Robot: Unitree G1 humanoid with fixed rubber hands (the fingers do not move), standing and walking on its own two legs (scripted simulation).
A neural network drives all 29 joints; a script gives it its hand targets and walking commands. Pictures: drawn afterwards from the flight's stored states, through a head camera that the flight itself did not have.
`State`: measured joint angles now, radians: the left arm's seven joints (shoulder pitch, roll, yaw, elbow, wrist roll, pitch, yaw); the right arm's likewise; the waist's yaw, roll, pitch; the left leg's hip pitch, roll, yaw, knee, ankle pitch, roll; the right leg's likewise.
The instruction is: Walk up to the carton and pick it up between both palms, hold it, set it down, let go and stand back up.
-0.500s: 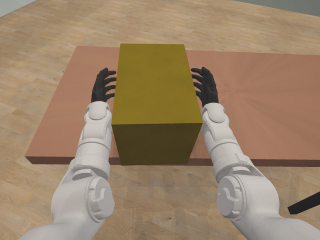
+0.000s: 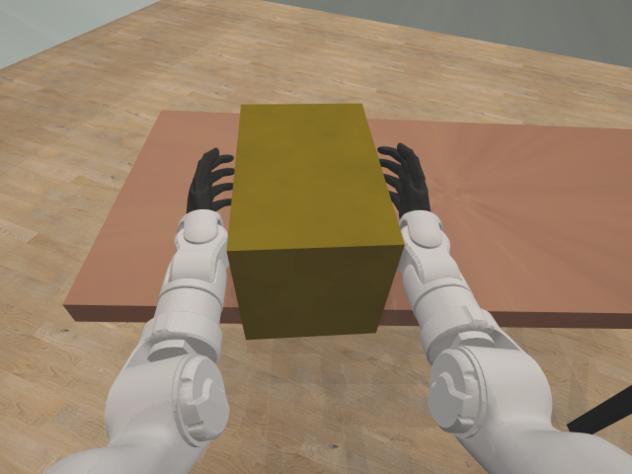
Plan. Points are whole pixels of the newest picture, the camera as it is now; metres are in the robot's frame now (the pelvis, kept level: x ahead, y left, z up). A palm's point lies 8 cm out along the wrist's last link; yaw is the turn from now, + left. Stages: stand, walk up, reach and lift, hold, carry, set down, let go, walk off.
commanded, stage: reach and lift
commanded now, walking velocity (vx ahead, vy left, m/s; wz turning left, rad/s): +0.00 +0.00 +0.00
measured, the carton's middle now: (306, 215) +0.44 +0.02 +0.10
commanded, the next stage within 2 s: hold in 1.52 s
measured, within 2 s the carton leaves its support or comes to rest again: neither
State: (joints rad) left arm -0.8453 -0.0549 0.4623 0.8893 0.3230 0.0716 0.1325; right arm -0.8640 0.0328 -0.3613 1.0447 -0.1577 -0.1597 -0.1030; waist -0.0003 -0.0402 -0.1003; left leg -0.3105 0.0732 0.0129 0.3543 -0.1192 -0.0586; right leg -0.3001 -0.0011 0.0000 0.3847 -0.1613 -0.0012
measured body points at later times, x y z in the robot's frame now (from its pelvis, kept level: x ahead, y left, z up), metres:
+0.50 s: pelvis -0.01 +0.00 +0.00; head -0.04 +0.03 +0.45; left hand +0.42 +0.16 +0.17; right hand +0.42 -0.11 +0.18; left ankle +0.03 +0.16 -0.74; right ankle +0.02 -0.12 -0.74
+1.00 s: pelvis -0.01 +0.01 +0.00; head -0.07 +0.03 +0.45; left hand +0.39 +0.18 +0.21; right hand +0.40 -0.09 +0.22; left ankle +0.03 +0.16 -0.74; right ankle +0.02 -0.12 -0.74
